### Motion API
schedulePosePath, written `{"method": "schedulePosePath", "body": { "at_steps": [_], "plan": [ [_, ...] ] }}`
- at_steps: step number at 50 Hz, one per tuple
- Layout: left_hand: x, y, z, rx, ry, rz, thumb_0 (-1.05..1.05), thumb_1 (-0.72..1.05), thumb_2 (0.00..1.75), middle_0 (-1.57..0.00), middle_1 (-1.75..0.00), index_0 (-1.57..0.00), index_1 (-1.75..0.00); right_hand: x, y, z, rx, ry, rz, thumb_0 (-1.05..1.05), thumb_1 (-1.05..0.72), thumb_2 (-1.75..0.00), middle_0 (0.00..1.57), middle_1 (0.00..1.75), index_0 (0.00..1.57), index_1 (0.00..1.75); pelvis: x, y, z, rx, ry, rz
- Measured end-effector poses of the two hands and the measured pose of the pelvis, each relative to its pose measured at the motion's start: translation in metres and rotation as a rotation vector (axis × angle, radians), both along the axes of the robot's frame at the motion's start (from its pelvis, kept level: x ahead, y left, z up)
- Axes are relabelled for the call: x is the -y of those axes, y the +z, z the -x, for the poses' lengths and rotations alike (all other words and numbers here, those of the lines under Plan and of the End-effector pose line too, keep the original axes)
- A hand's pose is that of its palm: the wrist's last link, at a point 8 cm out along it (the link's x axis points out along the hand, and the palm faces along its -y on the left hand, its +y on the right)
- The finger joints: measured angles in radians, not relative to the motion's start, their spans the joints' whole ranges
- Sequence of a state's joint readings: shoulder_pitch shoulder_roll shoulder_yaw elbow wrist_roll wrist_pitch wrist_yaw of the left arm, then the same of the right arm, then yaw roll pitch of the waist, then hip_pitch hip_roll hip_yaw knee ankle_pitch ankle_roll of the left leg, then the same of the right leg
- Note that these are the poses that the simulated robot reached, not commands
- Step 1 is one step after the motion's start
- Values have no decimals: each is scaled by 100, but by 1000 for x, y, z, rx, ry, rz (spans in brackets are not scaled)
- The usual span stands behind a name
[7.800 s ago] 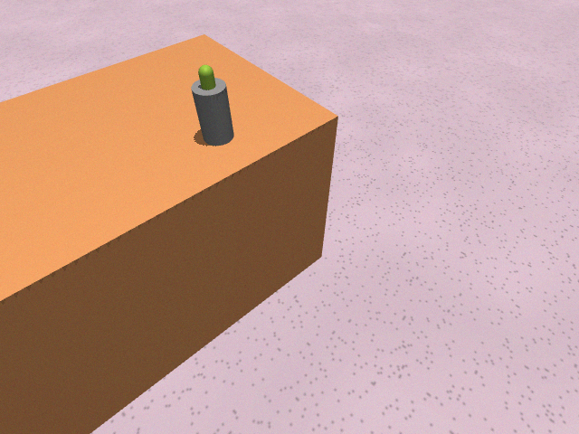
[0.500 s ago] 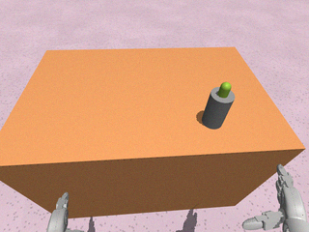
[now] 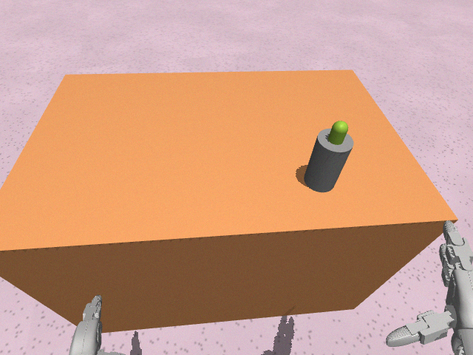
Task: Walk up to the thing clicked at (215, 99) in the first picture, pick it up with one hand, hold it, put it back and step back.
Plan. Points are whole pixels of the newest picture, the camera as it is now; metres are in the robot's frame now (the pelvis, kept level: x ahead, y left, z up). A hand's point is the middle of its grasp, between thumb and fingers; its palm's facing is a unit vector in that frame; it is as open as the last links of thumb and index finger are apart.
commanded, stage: rise first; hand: right
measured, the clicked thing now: (329, 154) +0.50 -0.22 +0.02
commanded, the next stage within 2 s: go down in 0.46 s
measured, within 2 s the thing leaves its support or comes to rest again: neither
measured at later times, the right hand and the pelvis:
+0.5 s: hand (432, 283) +0.18 -0.26 +0.08, palm faces +0.33 +0.85 -0.40, open 17.4 cm; pelvis -0.01 +0.00 +0.00, yaw +0 degrees
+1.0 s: hand (448, 223) +0.26 -0.31 +0.11, palm faces +0.30 +0.94 -0.17, open 17.5 cm; pelvis -0.01 +0.00 +0.00, yaw -1 degrees
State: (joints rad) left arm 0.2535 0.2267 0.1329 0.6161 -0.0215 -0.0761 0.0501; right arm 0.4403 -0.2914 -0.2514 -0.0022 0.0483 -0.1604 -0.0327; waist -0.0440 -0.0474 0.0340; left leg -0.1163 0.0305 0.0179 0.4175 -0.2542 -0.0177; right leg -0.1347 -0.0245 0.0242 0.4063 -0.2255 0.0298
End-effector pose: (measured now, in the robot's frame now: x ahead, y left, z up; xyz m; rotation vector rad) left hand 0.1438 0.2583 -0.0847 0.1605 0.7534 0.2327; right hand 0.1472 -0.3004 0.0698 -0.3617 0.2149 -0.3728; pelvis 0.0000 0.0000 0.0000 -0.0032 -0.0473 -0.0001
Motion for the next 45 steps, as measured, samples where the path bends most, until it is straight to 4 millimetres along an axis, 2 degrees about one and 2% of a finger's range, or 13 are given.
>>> {"method": "schedulePosePath", "body": {
  "at_steps": [13,23,33,36,40,45],
  "plan": [
    [-6,4,3,24,11,-11,-1,-54,7,-6,-6,-5,-8,1,16,5,74,19,36,-2,53,-4,6,6,6,5,0,0,4,8,-1,1],
    [1,3,4,28,3,5,-1,-54,8,-6,-7,-5,-8,2,29,3,126,41,62,-2,53,-5,6,6,6,5,1,0,7,8,-2,0],
    [-2,2,6,32,5,-5,-1,-53,7,-6,-7,-6,-7,2,41,6,188,46,85,-2,52,-6,6,6,6,5,2,-1,9,7,0,-1],
    [-3,1,4,26,9,-8,-1,-53,6,-6,-7,-6,-7,4,41,2,224,43,73,-2,52,-6,5,6,6,6,1,-2,9,3,-3,-1],
    [-8,0,4,8,27,-19,-1,-53,5,-6,-6,-6,-7,20,35,-8,223,20,38,-2,53,-7,5,7,6,6,-1,-3,11,-6,-7,-2],
    [-10,4,0,15,27,-56,-1,-52,4,-6,-6,-6,-6,40,39,-36,267,34,-33,-2,55,-7,4,7,5,6,-2,-3,13,-18,-13,-5]
  ]
}}
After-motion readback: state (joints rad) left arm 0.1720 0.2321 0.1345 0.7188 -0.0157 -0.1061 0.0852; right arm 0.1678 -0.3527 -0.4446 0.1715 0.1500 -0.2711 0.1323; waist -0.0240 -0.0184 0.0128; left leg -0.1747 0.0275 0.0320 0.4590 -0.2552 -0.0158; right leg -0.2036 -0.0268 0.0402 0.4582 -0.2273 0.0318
